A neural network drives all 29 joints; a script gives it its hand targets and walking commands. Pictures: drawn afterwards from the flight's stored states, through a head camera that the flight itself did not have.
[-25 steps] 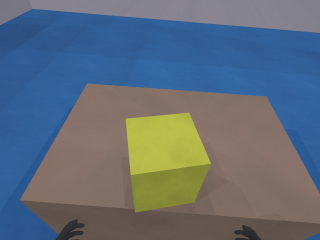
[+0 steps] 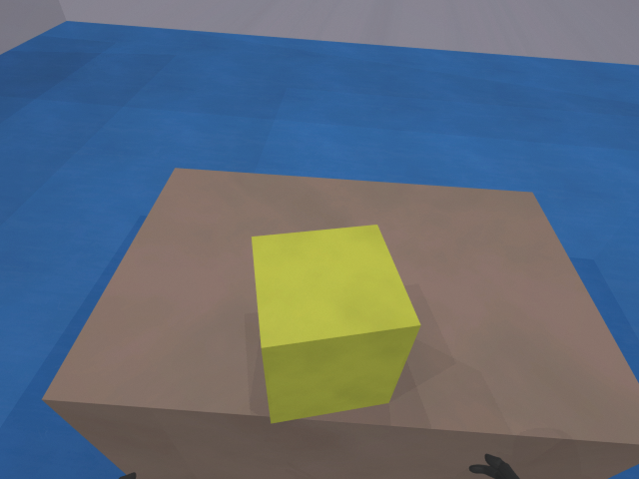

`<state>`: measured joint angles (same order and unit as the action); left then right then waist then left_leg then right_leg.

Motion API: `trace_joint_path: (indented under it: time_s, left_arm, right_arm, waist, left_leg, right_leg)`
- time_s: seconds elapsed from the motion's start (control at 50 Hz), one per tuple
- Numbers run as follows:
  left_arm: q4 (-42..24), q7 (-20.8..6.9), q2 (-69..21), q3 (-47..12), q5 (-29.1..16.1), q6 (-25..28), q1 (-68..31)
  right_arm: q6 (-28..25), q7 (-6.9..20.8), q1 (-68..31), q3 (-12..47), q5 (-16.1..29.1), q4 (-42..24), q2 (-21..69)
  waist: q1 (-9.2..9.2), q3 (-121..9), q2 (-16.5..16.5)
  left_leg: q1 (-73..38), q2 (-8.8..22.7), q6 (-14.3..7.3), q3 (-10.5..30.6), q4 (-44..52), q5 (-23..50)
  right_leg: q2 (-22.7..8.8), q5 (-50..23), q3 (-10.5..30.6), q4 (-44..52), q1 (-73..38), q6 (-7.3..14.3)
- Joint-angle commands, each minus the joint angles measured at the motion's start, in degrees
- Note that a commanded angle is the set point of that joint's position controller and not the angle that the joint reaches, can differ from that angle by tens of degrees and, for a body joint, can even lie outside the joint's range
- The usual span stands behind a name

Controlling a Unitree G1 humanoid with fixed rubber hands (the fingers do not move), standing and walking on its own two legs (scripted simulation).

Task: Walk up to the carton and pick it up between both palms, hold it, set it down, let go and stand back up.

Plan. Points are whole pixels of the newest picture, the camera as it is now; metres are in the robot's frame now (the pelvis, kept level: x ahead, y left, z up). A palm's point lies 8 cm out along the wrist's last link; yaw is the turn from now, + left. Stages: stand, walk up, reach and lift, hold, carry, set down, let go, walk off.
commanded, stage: stand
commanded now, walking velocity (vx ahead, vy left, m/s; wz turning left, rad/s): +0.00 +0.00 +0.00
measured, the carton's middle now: (323, 324) +0.40 +0.00 -0.08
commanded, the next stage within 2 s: none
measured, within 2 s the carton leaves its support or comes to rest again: neither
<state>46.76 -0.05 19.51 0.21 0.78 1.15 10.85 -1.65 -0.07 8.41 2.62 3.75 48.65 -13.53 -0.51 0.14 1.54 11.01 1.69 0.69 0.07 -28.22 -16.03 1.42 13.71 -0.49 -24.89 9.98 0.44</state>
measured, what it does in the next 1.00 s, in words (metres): stands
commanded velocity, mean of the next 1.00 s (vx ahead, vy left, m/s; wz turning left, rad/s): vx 0.00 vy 0.00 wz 0.00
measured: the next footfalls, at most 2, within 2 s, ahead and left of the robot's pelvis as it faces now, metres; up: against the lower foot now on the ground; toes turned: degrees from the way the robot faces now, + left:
none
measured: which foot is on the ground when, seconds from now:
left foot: down 0.00-1.00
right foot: down 0.00-1.00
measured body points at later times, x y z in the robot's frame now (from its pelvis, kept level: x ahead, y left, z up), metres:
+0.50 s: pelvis -0.01 +0.00 +0.00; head -0.02 +0.01 +0.45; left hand +0.11 +0.29 -0.11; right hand +0.13 -0.25 -0.11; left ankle -0.01 +0.12 -0.74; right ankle +0.00 -0.12 -0.74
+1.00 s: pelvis -0.01 +0.00 +0.00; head -0.02 +0.01 +0.45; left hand +0.10 +0.29 -0.12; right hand +0.13 -0.25 -0.11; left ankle -0.01 +0.12 -0.74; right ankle +0.00 -0.12 -0.74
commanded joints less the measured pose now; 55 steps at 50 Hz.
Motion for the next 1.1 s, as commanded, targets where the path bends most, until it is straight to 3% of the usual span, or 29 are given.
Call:
trace_joint_path:
  time_s: [0.0,0.6,1.08]
  left_arm:
    - [0.84,0.30,10.80,3.55,0.45,1.90,-1.64]
    - [2.87,0.15,11.50,3.79,0.25,2.06,-1.44]
    - [3.64,0.07,11.73,3.75,-0.07,1.92,-1.96]
  right_arm:
    - [-0.59,-0.83,-1.08,-6.09,-5.78,-1.97,-16.09]
    - [-0.47,-0.50,-1.10,-6.54,-5.78,-0.60,-16.21]
    - [-0.60,-0.53,-1.43,-6.56,-5.63,-0.04,-16.56]
  waist:
    - [0.13,-0.16,-4.07]
    - [0.32,2.59,-4.14]
    - [0.43,2.27,-4.50]
  left_leg:
    - [-1.16,4.85,-2.57,4.86,6.23,12.69]
    - [-0.12,5.17,-2.67,5.14,7.98,7.66]
    - [-0.43,5.60,-2.62,5.21,8.49,8.68]
  right_leg:
    - [-7.26,-13.48,6.39,4.55,-2.92,1.58]
    - [-7.48,-8.09,7.34,6.20,-0.84,1.87]
    - [-7.67,-8.60,7.27,5.84,-1.23,2.10]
